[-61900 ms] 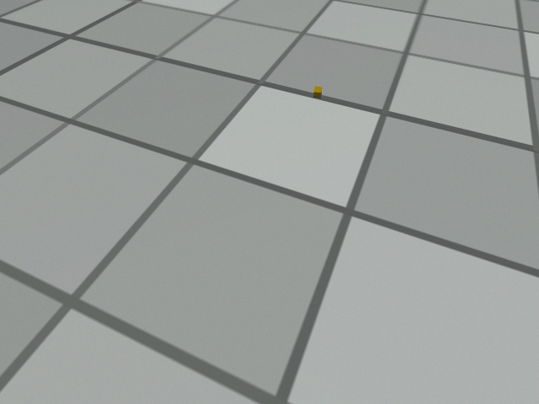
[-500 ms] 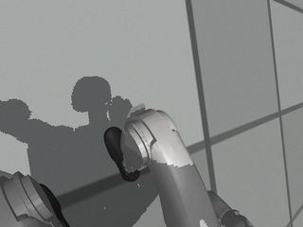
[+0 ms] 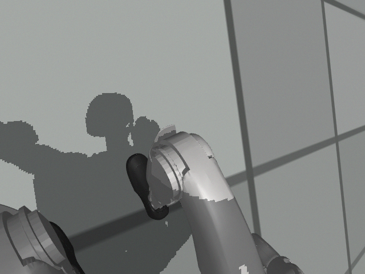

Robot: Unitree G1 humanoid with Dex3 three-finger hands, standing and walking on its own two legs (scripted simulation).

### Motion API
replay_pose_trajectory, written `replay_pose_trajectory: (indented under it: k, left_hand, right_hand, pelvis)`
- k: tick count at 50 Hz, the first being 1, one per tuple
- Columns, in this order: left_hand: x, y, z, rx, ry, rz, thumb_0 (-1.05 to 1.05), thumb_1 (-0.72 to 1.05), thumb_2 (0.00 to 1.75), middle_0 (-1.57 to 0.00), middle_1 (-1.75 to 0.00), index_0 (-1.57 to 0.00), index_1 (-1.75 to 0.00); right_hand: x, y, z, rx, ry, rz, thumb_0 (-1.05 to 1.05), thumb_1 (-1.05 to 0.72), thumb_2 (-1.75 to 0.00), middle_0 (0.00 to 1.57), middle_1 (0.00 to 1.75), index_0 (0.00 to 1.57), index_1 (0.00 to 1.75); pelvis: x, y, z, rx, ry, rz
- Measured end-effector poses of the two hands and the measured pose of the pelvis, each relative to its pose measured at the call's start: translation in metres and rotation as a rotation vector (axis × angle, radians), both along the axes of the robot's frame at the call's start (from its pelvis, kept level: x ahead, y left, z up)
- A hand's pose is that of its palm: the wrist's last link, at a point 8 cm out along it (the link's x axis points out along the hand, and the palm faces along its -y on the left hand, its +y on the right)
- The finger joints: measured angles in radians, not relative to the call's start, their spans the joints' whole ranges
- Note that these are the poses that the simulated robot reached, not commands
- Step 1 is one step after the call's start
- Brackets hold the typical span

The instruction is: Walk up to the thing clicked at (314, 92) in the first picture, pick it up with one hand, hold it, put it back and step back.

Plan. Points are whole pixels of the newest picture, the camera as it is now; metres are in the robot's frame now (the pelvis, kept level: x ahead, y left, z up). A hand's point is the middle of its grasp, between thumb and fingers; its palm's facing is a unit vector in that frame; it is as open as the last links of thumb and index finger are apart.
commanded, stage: settle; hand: left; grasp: from above
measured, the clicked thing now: out of the picture +0.53 +0.33 -0.30
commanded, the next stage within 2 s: lift in 0.82 s
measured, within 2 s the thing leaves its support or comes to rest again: leaves its support in 0.14 s
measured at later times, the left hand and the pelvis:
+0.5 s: hand out of the picture +0.52 +0.34 -0.18, palm faces -0.44 -0.08 -0.89, open 5.5 cm; pelvis +0.00 +0.00 +0.01, yaw +2 degrees
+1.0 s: hand out of the picture +0.52 +0.33 -0.12, palm faces -0.46 -0.07 -0.89, open 5.4 cm; pelvis -0.01 -0.01 +0.03, yaw +6 degrees
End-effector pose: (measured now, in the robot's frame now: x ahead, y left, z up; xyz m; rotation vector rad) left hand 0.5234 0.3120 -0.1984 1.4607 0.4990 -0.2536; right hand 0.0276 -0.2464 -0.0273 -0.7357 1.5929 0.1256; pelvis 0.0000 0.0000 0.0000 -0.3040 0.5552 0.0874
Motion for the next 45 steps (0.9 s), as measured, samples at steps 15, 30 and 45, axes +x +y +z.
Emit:
replay_pose_trajectory:
  k: [15,30,45]
  left_hand:
    - [0.008,0.022,0.032,0.022,-0.043,0.022,-0.05,0.54,0.0,-0.96,-0.03,-1.17,-0.08]
    - [-0.002,0.027,0.088,0.01,-0.004,-0.018,-0.06,0.56,0.0,-0.96,0.0,-1.21,-0.05]
    - [0.007,0.023,0.13,0.043,-0.042,-0.013,-0.05,0.56,0.0,-0.95,0.0,-1.21,-0.04]
  right_hand:
    - [0.005,-0.005,-0.001,-0.001,0.004,-0.03,0.0,-0.93,-0.9,0.2,0.3,0.2,0.3]
    - [0.029,-0.017,-0.001,-0.014,-0.06,-0.06,0.0,-0.92,-0.9,0.2,0.3,0.2,0.3]
    - [0.021,-0.026,0.001,-0.023,-0.095,-0.117,0.0,-0.92,-0.9,0.2,0.3,0.2,0.3]
  pelvis:
    - [0.003,0.0,0.002,0.0,0.026,0.008]
    - [-0.001,0.0,0.015,0.021,0.049,0.037]
    - [-0.005,-0.004,0.021,0.052,0.069,0.049]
